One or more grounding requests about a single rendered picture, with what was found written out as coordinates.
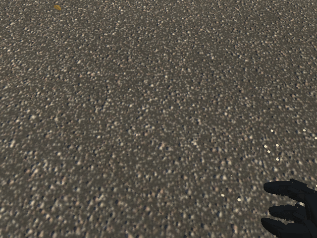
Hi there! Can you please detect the right robot hand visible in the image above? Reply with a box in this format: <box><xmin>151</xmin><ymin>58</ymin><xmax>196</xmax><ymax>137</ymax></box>
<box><xmin>261</xmin><ymin>178</ymin><xmax>317</xmax><ymax>238</ymax></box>

